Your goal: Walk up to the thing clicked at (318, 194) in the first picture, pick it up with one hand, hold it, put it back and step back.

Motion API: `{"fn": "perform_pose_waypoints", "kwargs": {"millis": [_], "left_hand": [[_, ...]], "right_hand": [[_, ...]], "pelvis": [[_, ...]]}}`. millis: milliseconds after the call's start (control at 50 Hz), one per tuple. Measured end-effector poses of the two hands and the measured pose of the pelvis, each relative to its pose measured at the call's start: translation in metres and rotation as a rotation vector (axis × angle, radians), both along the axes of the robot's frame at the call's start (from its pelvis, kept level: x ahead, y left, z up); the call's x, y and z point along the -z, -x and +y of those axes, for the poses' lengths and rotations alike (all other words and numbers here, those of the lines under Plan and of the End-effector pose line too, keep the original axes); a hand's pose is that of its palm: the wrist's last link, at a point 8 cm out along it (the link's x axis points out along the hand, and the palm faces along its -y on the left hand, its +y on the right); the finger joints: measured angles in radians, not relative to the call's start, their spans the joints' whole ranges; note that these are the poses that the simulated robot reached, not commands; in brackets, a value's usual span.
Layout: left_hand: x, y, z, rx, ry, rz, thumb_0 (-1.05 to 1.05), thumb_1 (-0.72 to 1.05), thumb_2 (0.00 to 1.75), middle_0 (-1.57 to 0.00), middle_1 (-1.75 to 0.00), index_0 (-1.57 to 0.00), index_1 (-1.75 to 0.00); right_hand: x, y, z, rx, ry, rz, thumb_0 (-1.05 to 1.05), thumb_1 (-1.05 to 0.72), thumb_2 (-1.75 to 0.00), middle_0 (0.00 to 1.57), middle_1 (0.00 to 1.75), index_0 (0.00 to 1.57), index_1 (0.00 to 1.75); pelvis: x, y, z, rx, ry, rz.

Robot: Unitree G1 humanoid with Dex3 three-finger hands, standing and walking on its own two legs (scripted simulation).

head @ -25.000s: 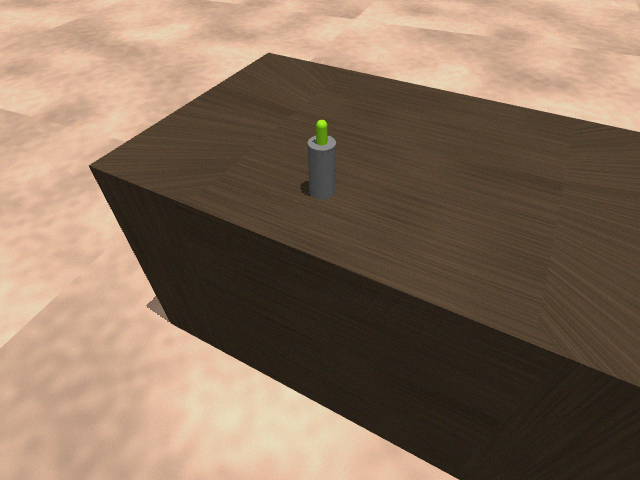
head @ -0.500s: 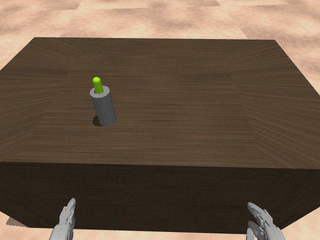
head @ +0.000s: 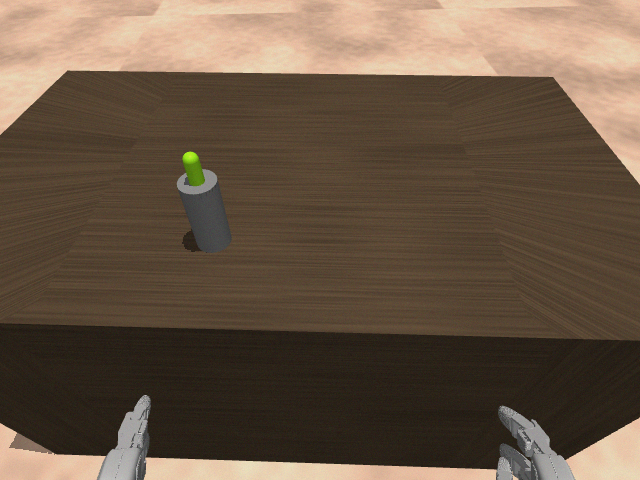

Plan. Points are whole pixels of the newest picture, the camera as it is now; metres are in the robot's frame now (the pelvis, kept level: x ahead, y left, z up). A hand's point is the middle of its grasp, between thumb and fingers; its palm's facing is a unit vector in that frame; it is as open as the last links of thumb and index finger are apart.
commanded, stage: home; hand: left
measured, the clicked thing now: (203, 201) +0.52 +0.20 +0.07
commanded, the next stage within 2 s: stand in 1.54 s
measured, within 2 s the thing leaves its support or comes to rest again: neither
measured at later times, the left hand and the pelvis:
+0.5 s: hand out of the picture +0.17 +0.18 -0.04, palm faces +0.12 -0.96 -0.24, open 17.5 cm; pelvis -0.01 +0.00 +0.00, yaw +0 degrees
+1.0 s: hand out of the picture +0.17 +0.18 -0.04, palm faces +0.12 -0.96 -0.24, open 17.6 cm; pelvis -0.01 +0.00 +0.00, yaw +0 degrees
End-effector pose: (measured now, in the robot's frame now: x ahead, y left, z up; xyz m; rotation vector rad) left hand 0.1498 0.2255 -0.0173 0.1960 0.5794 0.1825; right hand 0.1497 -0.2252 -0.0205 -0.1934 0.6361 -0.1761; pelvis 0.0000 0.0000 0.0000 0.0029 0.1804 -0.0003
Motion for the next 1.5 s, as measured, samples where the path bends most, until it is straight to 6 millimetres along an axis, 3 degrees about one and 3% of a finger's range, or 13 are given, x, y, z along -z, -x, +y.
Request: {"fn": "perform_pose_waypoints", "kwargs": {"millis": [1060,1300,1400,1500], "left_hand": [[0.000,0.010,-0.001,-0.001,-0.011,-0.020,-0.01,-0.56,0.04,-0.05,-0.05,-0.05,-0.05],[-0.001,0.015,0.002,-0.019,-0.038,0.012,-0.01,-0.57,0.04,-0.05,-0.05,-0.05,-0.05],[0.028,0.019,0.021,0.114,-0.147,0.173,-0.01,-0.57,0.04,-0.05,-0.05,-0.05,-0.05],[0.046,0.046,0.048,0.070,-0.166,0.342,-0.01,-0.56,0.04,-0.06,-0.05,-0.05,-0.05]], "right_hand": [[0.000,0.011,-0.001,0.001,-0.003,0.005,0.01,-0.90,-0.90,0.21,0.30,0.20,0.30],[0.039,0.019,-0.015,0.049,0.033,0.134,0.01,-0.90,-0.90,0.21,0.30,0.20,0.30],[0.060,0.029,-0.028,-0.082,0.093,0.272,0.01,-0.90,-0.90,0.21,0.30,0.20,0.30],[0.065,0.049,-0.053,-0.046,0.086,0.355,0.01,-0.90,-0.89,0.21,0.30,0.21,0.30]], "pelvis": [[0.002,0.010,-0.001,0.003,-0.003,-0.009],[0.000,0.010,0.000,-0.006,0.020,-0.032],[-0.007,0.016,-0.002,-0.007,0.006,-0.122],[-0.012,0.018,-0.005,-0.005,-0.005,-0.164]]}}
